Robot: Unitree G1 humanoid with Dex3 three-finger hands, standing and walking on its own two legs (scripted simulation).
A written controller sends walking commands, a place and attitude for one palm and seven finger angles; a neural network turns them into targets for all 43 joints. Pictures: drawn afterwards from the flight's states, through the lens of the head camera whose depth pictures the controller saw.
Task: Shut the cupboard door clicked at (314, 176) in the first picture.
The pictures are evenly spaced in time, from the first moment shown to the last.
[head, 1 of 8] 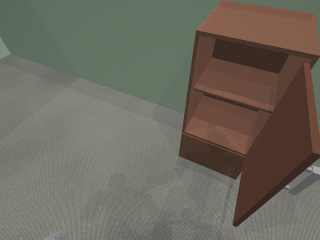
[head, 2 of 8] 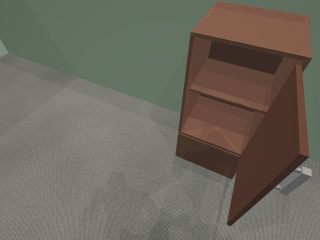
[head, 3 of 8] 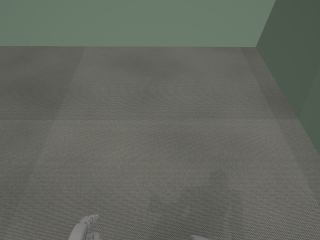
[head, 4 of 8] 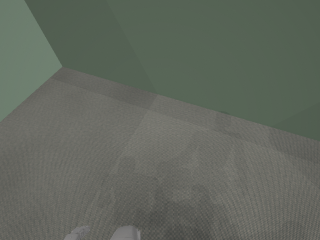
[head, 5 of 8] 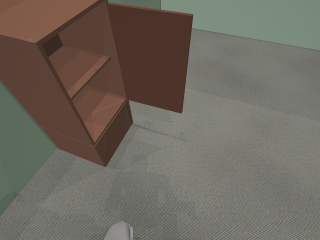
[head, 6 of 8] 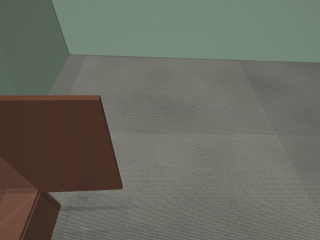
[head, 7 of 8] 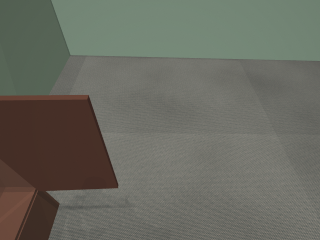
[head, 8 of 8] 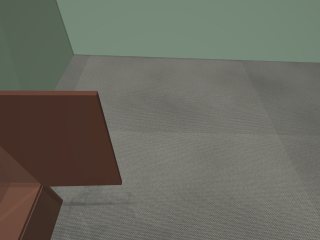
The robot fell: no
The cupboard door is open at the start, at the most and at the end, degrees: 92 92 92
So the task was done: no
